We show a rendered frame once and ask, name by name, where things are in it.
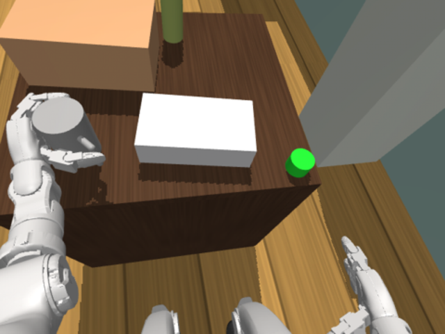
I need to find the left robot hand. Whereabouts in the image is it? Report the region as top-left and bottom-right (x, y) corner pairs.
(6, 93), (106, 173)

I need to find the right robot hand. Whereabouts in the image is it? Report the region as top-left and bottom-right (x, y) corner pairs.
(327, 236), (398, 334)

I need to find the right robot arm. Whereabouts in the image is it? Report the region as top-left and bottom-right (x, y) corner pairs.
(370, 316), (412, 334)

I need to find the left robot arm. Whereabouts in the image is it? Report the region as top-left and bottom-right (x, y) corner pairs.
(0, 160), (79, 334)

